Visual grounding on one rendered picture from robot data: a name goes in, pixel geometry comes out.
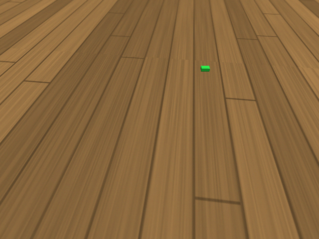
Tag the small box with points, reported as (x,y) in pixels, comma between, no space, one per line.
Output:
(205,68)

